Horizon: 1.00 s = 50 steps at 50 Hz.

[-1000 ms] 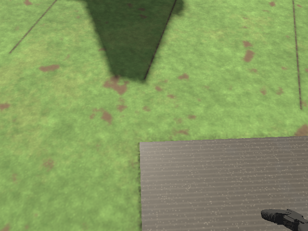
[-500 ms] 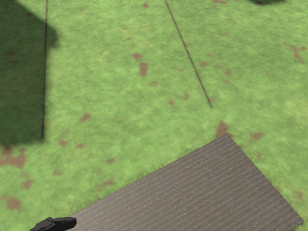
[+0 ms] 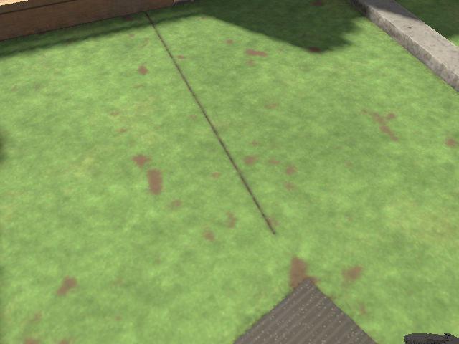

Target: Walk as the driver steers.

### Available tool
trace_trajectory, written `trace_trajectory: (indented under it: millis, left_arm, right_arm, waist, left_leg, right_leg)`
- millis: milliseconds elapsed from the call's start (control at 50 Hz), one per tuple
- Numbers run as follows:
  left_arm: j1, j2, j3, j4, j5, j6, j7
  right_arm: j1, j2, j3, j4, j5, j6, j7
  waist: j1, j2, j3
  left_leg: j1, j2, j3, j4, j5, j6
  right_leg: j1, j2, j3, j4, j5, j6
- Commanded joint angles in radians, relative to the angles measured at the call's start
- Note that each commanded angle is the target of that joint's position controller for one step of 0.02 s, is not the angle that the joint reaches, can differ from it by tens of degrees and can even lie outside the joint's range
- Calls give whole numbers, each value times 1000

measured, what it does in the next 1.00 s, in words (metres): walks ahead: right foot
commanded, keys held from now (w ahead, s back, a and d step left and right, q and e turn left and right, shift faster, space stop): w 0.46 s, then w+q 0.54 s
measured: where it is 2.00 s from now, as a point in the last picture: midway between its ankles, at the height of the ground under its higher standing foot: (192, 191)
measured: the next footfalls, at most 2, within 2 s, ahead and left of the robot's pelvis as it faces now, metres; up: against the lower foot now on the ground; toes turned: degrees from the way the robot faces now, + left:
right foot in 0.48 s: +0.42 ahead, -0.15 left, +0.00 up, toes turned -4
left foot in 1.06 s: +0.71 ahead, +0.10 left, -0.02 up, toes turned +17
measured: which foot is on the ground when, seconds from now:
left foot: down 0.00-0.50, up 0.52-1.00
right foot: up 0.00-0.46, down 0.48-1.00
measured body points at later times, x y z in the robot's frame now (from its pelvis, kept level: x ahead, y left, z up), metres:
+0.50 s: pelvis +0.27 -0.04 +0.00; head +0.30 -0.05 +0.45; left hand +0.53 +0.18 -0.06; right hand +0.23 -0.32 -0.13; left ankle +0.10 +0.12 -0.71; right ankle +0.39 -0.14 -0.72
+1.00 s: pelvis +0.54 -0.03 +0.00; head +0.58 -0.02 +0.45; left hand +0.51 +0.26 -0.13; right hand +0.79 -0.21 -0.09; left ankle +0.68 +0.10 -0.71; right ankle +0.39 -0.15 -0.72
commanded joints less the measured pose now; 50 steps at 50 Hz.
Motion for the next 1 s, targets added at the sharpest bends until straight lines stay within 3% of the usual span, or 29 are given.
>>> trace_trajectory:
  millis: [20,40,60,80,120,180,260,360,420,440,460,480,500,520,540,560,580,600,620,660,700,760,820,920,960,1000]
  left_arm:
    - [106,62,-3,-77,-43,-35,-7]
    - [-10,115,9,-98,-42,-37,-9]
    - [-65,108,7,-107,-23,-36,-7]
    - [-83,92,7,-112,-4,-36,-8]
    - [-68,63,2,-104,-4,-31,-14]
    - [-131,40,-9,-127,4,-32,-12]
    - [-246,2,-27,-155,1,-41,-22]
    - [-364,0,-31,-183,-13,-50,-47]
    - [-358,30,-22,-191,-13,-57,-61]
    - [-304,52,-12,-177,-9,-59,-60]
    - [-184,84,8,-140,-2,-58,-55]
    - [-18,138,32,-97,4,-56,-43]
    - [117,240,54,-84,29,-50,-31]
    - [134,207,42,-76,17,-47,-33]
    - [87,139,20,-73,10,-49,-33]
    - [27,108,8,-73,7,-51,-31]
    - [-32,78,-1,-68,12,-55,-35]
    - [-79,50,-8,-67,16,-65,-38]
    - [-107,45,-7,-61,20,-74,-40]
    - [-119,51,1,-40,24,-91,-37]
    - [-111,68,8,-19,33,-100,-30]
    - [-104,79,11,4,28,-98,-16]
    - [-65,105,17,27,19,-90,-5]
    - [11,135,31,72,1,-49,3]
    - [4,153,37,74,-3,-30,9]
    - [-6,185,44,68,-7,-13,17]
  right_arm:
    - [250,-199,-58,18,-4,-5,10]
    - [198,-137,-42,5,9,-2,7]
    - [167,-115,-34,3,1,2,6]
    - [150,-100,-29,7,-5,2,4]
    - [158,-85,-21,17,-6,-6,-6]
    - [219,-121,-28,44,5,-16,-18]
    - [276,-147,-30,68,14,0,-29]
    - [354,-162,-29,105,25,23,-30]
    - [349,-183,-37,117,30,41,-34]
    - [331,-195,-41,115,31,46,-36]
    - [312,-193,-40,112,33,50,-39]
    - [313,-160,-26,101,24,49,-40]
    - [379,-61,6,65,3,34,-36]
    - [405,-43,17,70,17,13,-33]
    - [323,-145,-14,55,48,3,-29]
    - [252,-152,-17,35,56,2,-28]
    - [226,-138,-19,34,43,8,-31]
    - [236,-131,-26,41,33,23,-35]
    - [262,-111,-25,49,34,38,-34]
    - [269,-74,-22,53,36,60,-33]
    - [231,-75,-28,37,33,66,-35]
    - [168,-65,-29,17,28,55,-22]
    - [55,-36,-13,-22,22,51,-2]
    - [-70,-36,-6,-104,24,53,29]
    - [-73,-47,-11,-127,24,55,41]
    - [3,-84,-33,-128,26,62,41]
  waist:
    - [-71,286,-117]
    - [-79,168,-24]
    - [-65,83,-3]
    - [-48,79,9]
    - [-31,110,-4]
    - [-49,77,1]
    - [-92,79,15]
    - [-134,88,60]
    - [-98,102,62]
    - [-59,107,29]
    - [11,95,-45]
    - [82,63,-161]
    - [88,-146,-330]
    - [80,-288,-428]
    - [89,-181,-273]
    - [66,-141,-161]
    - [32,-89,-91]
    - [-4,-106,-55]
    - [-28,-117,-42]
    - [-48,-85,-19]
    - [-49,-55,9]
    - [-37,-49,31]
    - [11,-24,64]
    - [52,-9,107]
    - [34,-27,87]
    - [-20,-67,10]
  left_leg:
    - [594,369,-836,-415,-616,247]
    - [489,351,-674,-403,-553,228]
    - [401,304,-544,-392,-420,213]
    - [353,262,-456,-400,-332,203]
    - [321,221,-353,-426,-185,196]
    - [359,227,-269,-455,2,224]
    - [390,199,-147,-467,125,202]
    - [426,219,-101,-440,152,185]
    - [498,260,-108,-382,263,164]
    - [508,255,-92,-317,408,151]
    - [485,220,-49,-176,563,129]
    - [352,172,-24,37,510,96]
    - [-12,49,21,431,109,34]
    - [-205,-41,-94,640,-414,21]
    - [-298,18,-148,708,-372,32]
    - [-306,64,-120,682,-281,40]
    - [-267,99,-110,628,-206,35]
    - [-217,127,-119,575,-149,30]
    - [-161,138,-123,554,-110,22]
    - [-144,137,-123,523,-52,8]
    - [-189,131,-147,449,49,-2]
    - [-192,111,-135,257,240,-3]
    - [-168,102,-65,99,335,10]
    - [-291,93,-27,-18,227,49]
    - [-239,55,29,-38,137,73]
    - [-93,-16,92,-19,26,111]
  right_leg:
    - [-631,2,38,624,4,-49]
    - [-648,-45,16,631,99,-69]
    - [-604,-82,-3,590,163,-75]
    - [-579,-112,-9,529,206,-76]
    - [-518,-149,-33,454,260,-69]
    - [-570,-163,-59,338,345,-39]
    - [-544,-152,-105,82,513,-10]
    - [-467,-111,-147,-102,567,-14]
    - [-420,-95,-148,-164,486,-58]
    - [-334,-72,-165,-184,467,-77]
    - [-162,-44,-191,-213,481,-105]
    - [114,-96,-139,-185,502,-143]
    - [510,-368,230,-171,440,-259]
    - [580,-479,568,-341,272,-333]
    - [461,-444,463,-372,201,-283]
    - [322,-406,311,-392,239,-248]
    - [192,-363,209,-431,303,-228]
    - [106,-326,124,-467,358,-211]
    - [44,-308,68,-501,395,-204]
    - [-9,-297,-25,-545,492,-211]
    - [-6,-290,-99,-562,567,-209]
    - [15,-259,-213,-564,619,-180]
    - [45,-267,-275,-575,607,-167]
    - [277,-336,-309,-490,719,-156]
    - [318,-341,-339,-412,947,-135]
    - [338,-336,-357,-247,1271,-113]
Keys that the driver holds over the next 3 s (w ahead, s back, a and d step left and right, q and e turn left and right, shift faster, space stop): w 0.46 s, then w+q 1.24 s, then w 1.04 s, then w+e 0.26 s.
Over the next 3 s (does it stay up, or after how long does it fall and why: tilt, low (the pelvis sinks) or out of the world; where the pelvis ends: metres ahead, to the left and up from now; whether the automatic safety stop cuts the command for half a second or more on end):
stays up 1.46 0.58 0.00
